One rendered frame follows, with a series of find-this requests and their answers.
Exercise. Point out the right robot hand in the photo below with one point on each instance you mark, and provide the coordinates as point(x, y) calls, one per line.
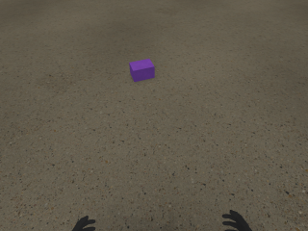
point(240, 223)

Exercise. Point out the carton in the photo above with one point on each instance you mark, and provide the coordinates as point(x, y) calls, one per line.
point(142, 70)

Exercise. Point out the left robot hand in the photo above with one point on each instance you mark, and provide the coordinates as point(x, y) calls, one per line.
point(84, 222)

